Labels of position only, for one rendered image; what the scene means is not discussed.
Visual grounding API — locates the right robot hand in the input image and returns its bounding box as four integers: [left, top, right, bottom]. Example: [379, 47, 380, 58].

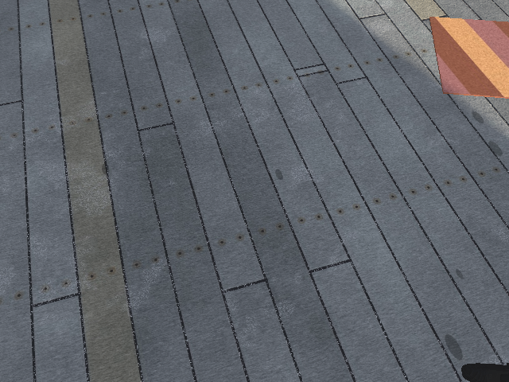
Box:
[461, 363, 509, 382]

